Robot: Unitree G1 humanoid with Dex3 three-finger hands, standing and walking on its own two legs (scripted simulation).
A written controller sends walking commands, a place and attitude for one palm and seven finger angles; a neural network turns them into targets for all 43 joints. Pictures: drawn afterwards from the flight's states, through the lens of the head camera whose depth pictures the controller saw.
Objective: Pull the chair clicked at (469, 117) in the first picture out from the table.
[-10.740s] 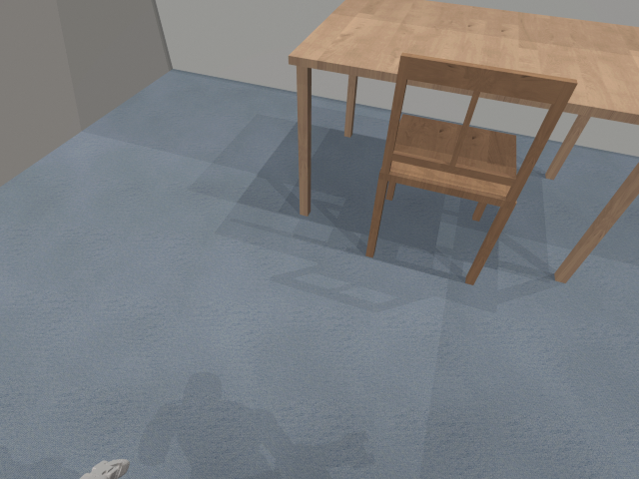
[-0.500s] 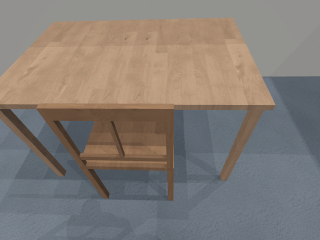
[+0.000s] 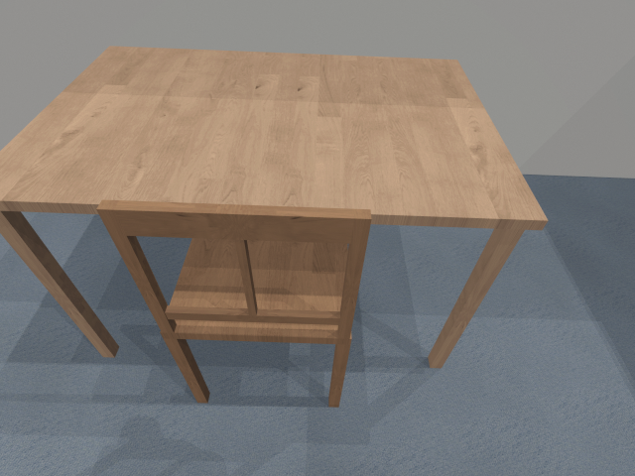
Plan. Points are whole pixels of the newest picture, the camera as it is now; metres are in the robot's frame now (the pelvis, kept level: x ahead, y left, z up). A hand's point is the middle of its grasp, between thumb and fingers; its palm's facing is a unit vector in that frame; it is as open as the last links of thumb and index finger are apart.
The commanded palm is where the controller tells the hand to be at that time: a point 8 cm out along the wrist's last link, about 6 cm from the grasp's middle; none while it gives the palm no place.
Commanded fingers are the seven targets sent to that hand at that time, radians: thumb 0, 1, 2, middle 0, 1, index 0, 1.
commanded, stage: come to a stop and stand still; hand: left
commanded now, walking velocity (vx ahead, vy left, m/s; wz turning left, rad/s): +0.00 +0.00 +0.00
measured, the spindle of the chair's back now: (247, 278) +0.49 +0.17 -0.13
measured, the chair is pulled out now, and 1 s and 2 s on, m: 0.00 0.00 0.00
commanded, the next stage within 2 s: look again from close up in 0.06 s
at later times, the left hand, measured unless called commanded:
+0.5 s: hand out of the picture +0.03 +0.17 -0.18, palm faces +0.03 -0.97 -0.23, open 7.4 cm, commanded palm none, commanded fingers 0.00 0.90 0.90 -0.20 -0.30 -0.20 -0.30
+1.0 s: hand out of the picture -0.02 +0.17 -0.18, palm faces +0.01 -0.98 -0.19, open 7.4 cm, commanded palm none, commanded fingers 0.00 0.90 0.90 -0.20 -0.30 -0.20 -0.30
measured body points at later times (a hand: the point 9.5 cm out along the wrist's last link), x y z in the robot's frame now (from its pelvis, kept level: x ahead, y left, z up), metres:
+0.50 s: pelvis +0.00 -0.01 -0.01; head -0.01 -0.02 +0.44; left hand +0.02 +0.22 -0.16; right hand +0.04 -0.24 -0.17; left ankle -0.04 +0.09 -0.74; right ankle +0.02 -0.14 -0.74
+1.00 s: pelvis -0.02 +0.00 -0.01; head -0.01 +0.00 +0.44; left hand -0.02 +0.22 -0.17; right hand -0.03 -0.22 -0.17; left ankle -0.04 +0.09 -0.74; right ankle +0.02 -0.14 -0.74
